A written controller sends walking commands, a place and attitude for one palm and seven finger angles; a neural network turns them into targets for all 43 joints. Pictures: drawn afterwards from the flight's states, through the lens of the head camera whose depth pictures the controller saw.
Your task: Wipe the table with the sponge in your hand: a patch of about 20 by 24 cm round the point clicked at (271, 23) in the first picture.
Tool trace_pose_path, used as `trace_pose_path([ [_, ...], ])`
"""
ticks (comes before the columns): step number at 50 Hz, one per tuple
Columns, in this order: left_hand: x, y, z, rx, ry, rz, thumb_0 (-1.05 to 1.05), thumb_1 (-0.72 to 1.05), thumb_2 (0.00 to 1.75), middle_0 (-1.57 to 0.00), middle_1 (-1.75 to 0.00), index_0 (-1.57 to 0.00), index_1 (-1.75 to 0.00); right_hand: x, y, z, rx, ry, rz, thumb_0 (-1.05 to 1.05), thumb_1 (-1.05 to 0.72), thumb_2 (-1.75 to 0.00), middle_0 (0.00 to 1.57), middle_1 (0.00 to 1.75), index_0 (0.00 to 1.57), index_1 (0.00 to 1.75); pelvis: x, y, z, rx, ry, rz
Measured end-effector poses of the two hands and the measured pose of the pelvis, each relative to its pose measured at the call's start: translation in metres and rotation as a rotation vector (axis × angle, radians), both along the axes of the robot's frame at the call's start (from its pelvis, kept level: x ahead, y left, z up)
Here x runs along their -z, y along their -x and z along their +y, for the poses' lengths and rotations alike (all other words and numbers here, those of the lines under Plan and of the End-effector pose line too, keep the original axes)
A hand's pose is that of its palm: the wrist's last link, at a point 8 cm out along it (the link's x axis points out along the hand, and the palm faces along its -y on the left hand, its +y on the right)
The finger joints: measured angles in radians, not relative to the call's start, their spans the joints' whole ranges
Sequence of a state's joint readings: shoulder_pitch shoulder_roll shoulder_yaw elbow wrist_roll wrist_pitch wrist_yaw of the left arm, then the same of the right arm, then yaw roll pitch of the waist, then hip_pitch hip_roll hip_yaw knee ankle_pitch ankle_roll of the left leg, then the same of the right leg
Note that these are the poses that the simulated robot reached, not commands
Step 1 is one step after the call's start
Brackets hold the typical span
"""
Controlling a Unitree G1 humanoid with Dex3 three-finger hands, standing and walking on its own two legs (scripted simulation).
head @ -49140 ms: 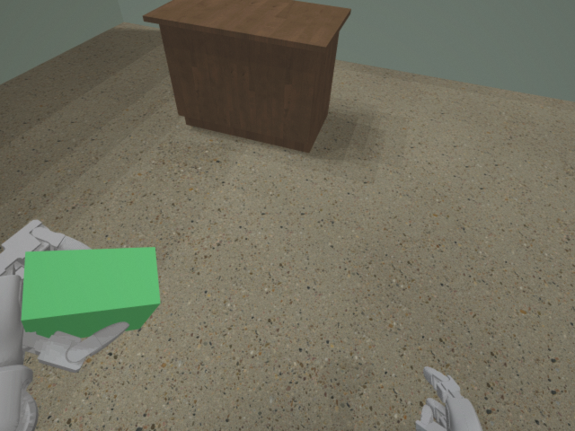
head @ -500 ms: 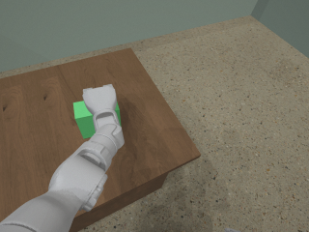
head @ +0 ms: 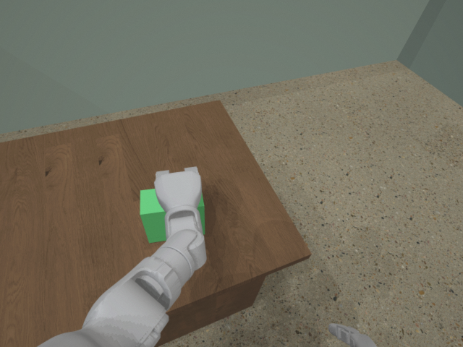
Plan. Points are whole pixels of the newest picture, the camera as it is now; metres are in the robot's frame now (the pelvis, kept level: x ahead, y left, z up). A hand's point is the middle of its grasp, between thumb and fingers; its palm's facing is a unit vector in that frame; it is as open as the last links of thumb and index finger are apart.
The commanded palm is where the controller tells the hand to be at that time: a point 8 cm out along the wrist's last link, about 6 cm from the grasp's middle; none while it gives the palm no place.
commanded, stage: wipe back along the third lane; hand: left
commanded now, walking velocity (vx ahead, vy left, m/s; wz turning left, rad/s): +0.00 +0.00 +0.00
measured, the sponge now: (175, 218) +0.38 +0.15 -0.06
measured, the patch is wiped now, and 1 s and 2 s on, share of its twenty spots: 1.00 1.00 1.00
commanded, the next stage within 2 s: slide back across to the middle lane in 1.34 s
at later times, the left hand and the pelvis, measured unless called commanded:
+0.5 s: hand (192, 228) +0.34 +0.10 -0.02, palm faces -0.06 +0.00 -1.00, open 10.2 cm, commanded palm +0.29 +0.07 +0.01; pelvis -0.04 -0.03 +0.00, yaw +0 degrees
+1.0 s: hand (197, 236) +0.32 +0.09 -0.02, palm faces -0.07 +0.00 -1.00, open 10.3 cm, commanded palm +0.28 +0.07 +0.00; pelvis -0.02 -0.06 +0.00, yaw +1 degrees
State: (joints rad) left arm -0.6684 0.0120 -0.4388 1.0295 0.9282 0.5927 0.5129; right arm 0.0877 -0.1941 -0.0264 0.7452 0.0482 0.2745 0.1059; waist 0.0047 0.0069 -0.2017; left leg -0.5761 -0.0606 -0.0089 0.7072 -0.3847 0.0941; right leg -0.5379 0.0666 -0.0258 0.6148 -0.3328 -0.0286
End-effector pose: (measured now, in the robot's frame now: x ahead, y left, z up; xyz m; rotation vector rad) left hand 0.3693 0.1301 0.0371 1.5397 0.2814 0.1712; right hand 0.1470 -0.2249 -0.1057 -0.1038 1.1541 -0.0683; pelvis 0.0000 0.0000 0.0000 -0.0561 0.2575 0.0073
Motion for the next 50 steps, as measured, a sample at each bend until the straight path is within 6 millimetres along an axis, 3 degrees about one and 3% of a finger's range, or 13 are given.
trace_pose_path([
  [18, 0.001, 0.04, -0.024, 0.007, -0.022, 0.005, -0.01, -0.48, 1.04, -0.66, -1.41, -0.67, -1.42, 0.008, 0.048, -0.018, 0.028, -0.01, 0.002, 0.01, -0.91, -0.9, 0.2, 0.3, 0.2, 0.3, 0.001, 0.035, -0.017, -0.002, -0.021, -0.044],
  [26, 0.001, 0.05, -0.033, -0.009, -0.03, -0.003, -0.01, -0.48, 1.04, -0.67, -1.41, -0.67, -1.42, 0.013, 0.058, -0.03, 0.036, -0.024, 0.006, 0.01, -0.91, -0.9, 0.2, 0.3, 0.2, 0.3, 0.001, 0.04, -0.028, 0.005, -0.032, -0.045],
  [32, 0.001, 0.057, -0.038, -0.025, -0.03, -0.002, -0.01, -0.48, 1.04, -0.66, -1.41, -0.67, -1.42, 0.01, 0.049, -0.039, 0.026, -0.029, -0.007, 0.01, -0.91, -0.9, 0.2, 0.3, 0.2, 0.3, -0.001, 0.037, -0.038, 0.002, -0.038, -0.056],
  [50, 0.003, 0.063, -0.044, -0.042, -0.034, 0.008, -0.01, -0.47, 1.04, -0.66, -1.41, -0.66, -1.43, -0.007, -0.007, -0.057, -0.021, -0.019, -0.109, 0.01, -0.91, -0.9, 0.2, 0.3, 0.2, 0.3, -0.004, 0.022, -0.06, -0.001, -0.053, -0.069],
])
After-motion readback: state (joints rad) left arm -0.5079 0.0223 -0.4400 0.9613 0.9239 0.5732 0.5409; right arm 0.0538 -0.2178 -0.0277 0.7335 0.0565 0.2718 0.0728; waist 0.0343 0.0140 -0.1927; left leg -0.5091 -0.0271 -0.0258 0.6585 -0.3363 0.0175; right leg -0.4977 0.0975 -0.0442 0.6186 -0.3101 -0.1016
